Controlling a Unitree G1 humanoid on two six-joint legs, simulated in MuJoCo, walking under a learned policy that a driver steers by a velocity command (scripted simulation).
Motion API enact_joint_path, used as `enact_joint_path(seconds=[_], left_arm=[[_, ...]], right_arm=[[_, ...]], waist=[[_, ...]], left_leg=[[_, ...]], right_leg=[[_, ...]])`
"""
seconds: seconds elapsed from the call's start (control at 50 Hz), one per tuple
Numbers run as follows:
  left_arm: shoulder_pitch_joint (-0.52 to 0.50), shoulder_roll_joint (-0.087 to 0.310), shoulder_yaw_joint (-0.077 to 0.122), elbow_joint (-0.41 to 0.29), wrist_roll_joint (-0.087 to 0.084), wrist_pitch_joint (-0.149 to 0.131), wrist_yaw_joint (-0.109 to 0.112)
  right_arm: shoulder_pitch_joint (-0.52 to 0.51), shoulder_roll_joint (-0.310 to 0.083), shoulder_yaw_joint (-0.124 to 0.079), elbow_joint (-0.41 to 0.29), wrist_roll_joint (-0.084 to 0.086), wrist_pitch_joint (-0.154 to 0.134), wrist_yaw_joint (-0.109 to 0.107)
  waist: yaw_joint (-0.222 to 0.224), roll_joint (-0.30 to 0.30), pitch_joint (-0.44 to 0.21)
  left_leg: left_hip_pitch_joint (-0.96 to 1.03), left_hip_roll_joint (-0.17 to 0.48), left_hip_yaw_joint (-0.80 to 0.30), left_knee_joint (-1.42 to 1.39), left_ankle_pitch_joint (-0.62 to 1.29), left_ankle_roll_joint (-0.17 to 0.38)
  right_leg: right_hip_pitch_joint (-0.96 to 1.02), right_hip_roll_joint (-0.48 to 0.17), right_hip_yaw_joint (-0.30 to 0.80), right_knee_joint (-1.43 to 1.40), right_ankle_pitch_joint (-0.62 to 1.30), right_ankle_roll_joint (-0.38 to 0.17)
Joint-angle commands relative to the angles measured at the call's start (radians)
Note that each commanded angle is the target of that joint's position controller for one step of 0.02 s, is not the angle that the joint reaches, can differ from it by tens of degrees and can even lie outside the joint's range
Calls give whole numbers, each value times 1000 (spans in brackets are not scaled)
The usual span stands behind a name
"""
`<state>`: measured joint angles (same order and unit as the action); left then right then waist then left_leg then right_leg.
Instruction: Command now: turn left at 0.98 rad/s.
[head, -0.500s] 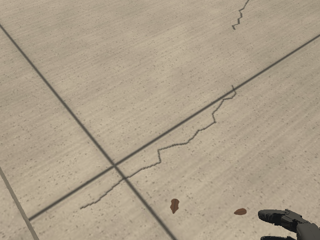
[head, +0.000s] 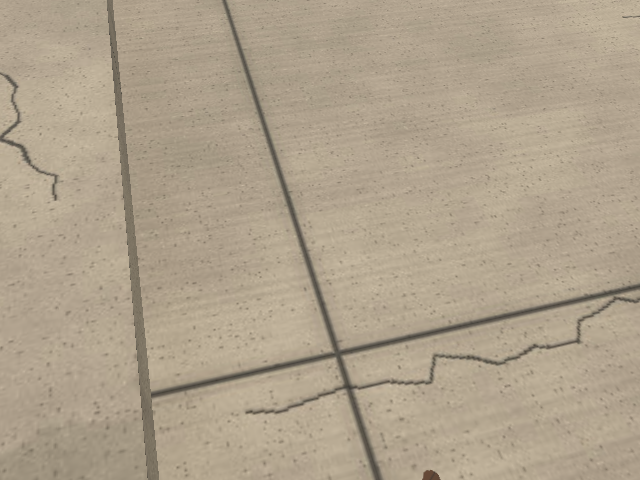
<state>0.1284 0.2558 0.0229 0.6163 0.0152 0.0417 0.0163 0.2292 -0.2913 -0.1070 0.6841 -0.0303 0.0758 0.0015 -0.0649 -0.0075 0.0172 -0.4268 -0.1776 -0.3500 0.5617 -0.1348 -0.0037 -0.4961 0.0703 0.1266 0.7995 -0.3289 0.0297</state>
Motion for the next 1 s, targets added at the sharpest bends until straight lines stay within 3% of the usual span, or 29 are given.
enact_joint_path(seconds=[0.02,0.04,0.06,0.08,0.1,0.14,0.16,0.2,0.3,0.38,0.46,0.52,0.56,0.6,0.62,0.64,0.66,0.68,0.7,0.72,0.74,0.8,0.84,0.92,0.96,0.98,1.0], left_arm=[[75,72,24,-39,-14,-31,17],[121,110,37,-20,-11,-37,32],[155,200,52,-36,-4,-40,41],[64,263,60,-74,16,-33,33],[35,194,51,-70,18,-27,29],[-67,120,27,-79,25,-22,24],[-93,105,23,-87,17,-22,28],[-87,82,18,-101,16,-23,27],[72,114,39,-68,14,-26,37],[129,134,57,-41,22,-30,34],[125,140,66,-29,25,-34,19],[137,152,72,-9,25,-39,2],[141,163,75,6,12,-36,-7],[136,172,79,25,-8,-19,-15],[168,149,74,27,-15,-14,-23],[137,60,45,-48,-4,-12,-36],[71,106,55,-38,14,8,-23],[92,97,52,-28,3,18,-26],[111,85,49,-7,-1,16,-27],[126,106,57,8,7,13,-26],[155,125,64,32,19,13,-26],[185,87,51,60,4,16,-30],[158,56,39,57,1,20,-27],[148,53,36,65,-6,19,-13],[183,31,26,80,3,2,-6],[221,35,19,96,22,-18,-7],[213,135,43,96,31,-29,-11]], right_arm=[[-62,-147,-36,-80,0,-11,8],[-41,-115,-28,-78,9,-20,2],[58,-25,-9,-70,18,-27,-8],[-27,-86,-27,-111,10,-41,-18],[-74,-176,-46,-93,-16,-49,-14],[20,-144,-45,-40,-5,-26,22],[66,-134,-42,-23,2,-10,38],[78,-142,-39,-14,13,5,47],[-25,-125,-20,-36,13,8,50],[-81,-92,-8,-59,18,13,57],[-125,-60,3,-91,28,15,63],[-131,-44,9,-107,34,11,57],[-108,-40,9,-105,33,7,52],[-34,-43,13,-83,18,-9,41],[21,-110,0,-67,-2,-22,27],[4,-229,-21,-93,2,-34,15],[66,-205,-29,-72,14,-33,2],[10,-155,-6,-70,20,-34,-5],[-79,-107,15,-75,16,-32,-11],[-143,-84,26,-81,18,-32,-17],[-161,-66,33,-80,19,-36,-23],[-120,-65,43,-48,14,-54,-18],[-99,-68,45,-26,8,-60,-13],[-85,-72,48,11,-2,-59,-5],[-114,-60,55,22,11,-62,-7],[-77,-14,70,35,11,-66,-9],[-37,3,69,39,11,-63,-4]], waist=[[75,220,-70],[96,149,-65],[77,-77,-111],[98,-229,-38],[93,-80,13],[16,-88,9],[-2,-119,-7],[-1,-117,-26],[91,-123,-21],[117,-133,-39],[113,-135,-55],[107,-132,-88],[94,-148,-106],[35,-93,-111],[19,43,-123],[36,306,-95],[-47,172,-123],[3,167,-97],[49,160,-40],[82,158,-14],[91,151,-20],[87,109,-58],[68,127,-47],[56,153,-40],[103,105,-53],[100,49,-125],[63,-77,-87]], left_leg=[[-37,161,-297,-197,-286,106],[-153,97,-244,-127,-430,53],[-244,-21,-12,182,-483,-3],[-450,-75,183,358,-507,-35],[-362,50,169,444,-372,-39],[-225,52,202,612,-244,-29],[-197,61,232,708,-219,-28],[-185,83,271,797,-191,-44],[-275,149,318,625,-214,-86],[-232,187,354,478,-281,-86],[-108,213,404,355,-324,-52],[19,186,445,247,-366,-14],[82,164,455,152,-356,12],[251,157,431,-120,-135,44],[414,265,253,-250,-63,79],[479,559,-138,-250,361,213],[427,591,-56,-192,516,326],[386,539,34,-199,484,323],[308,465,118,-230,377,273],[284,406,164,-239,336,228],[280,376,196,-229,418,216],[315,365,216,-209,453,201],[304,358,204,-201,367,191],[248,369,144,-178,284,188],[179,340,148,-151,188,131],[136,297,156,-157,-110,90],[53,172,247,-87,-363,77]], right_leg=[[292,45,-49,-292,15,-18],[445,-18,-18,-419,24,-29],[556,-305,254,-560,-280,-63],[451,-481,530,-650,-316,-143],[334,-416,408,-623,-216,-145],[221,-279,142,-570,53,-147],[210,-255,59,-559,142,-159],[223,-245,-29,-546,206,-177],[468,-301,-84,-516,267,-190],[548,-364,-128,-485,399,-216],[497,-396,-220,-457,460,-225],[451,-405,-272,-399,585,-218],[441,-417,-280,-352,621,-205],[343,-400,-330,-260,547,-125],[178,-345,-373,-128,367,-47],[-104,-174,-392,68,-257,42],[-96,-157,-233,259,-311,46],[-94,-155,-187,312,-255,44],[-60,-158,-166,287,-176,35],[-37,-151,-167,252,-114,27],[-4,-132,-178,251,-71,28],[62,-117,-172,138,-66,22],[111,-110,-173,13,-71,10],[210,-84,-182,-164,-61,-15],[365,-98,-168,-403,170,-33],[485,-164,-91,-455,136,-42],[467,-229,4,-451,-162,-81]])
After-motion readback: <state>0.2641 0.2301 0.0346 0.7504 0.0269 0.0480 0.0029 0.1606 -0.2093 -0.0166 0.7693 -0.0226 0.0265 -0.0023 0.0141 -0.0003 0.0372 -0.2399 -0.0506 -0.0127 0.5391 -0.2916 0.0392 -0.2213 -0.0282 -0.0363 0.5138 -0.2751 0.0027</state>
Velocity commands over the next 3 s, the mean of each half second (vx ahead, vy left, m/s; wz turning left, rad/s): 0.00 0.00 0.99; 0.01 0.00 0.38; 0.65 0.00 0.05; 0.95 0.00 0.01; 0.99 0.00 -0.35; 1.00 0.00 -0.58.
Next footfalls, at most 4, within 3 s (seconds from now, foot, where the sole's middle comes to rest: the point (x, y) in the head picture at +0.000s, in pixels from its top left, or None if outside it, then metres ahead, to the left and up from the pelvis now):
0.04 right None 0.09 -0.12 -0.76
0.62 left None -0.02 0.02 -0.76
0.98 right None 0.11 -0.15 -0.76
1.24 left None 0.01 0.02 -0.76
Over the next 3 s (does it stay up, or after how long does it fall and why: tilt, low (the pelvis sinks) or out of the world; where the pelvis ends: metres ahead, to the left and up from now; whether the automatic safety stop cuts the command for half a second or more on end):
stays up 1.32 0.72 0.12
